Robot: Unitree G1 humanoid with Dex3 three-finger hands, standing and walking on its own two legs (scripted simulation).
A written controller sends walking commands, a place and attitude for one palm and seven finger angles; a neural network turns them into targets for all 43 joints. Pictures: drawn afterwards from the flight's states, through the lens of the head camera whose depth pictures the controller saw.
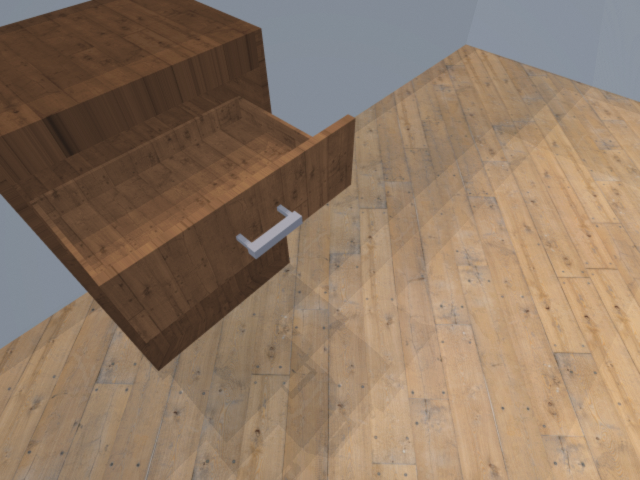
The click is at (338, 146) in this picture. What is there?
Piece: drawer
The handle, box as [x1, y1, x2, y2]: [236, 204, 302, 258]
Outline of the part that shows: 301,216 295,211 289,211 280,204 277,207 277,210 286,217 251,243 241,234 237,235 236,238 248,249 249,253 256,258 302,222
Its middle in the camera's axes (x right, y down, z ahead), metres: -0.10 -0.02 +0.71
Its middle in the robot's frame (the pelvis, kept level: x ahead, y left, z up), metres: +0.53 +0.13 -0.06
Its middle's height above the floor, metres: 0.71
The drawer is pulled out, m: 0.30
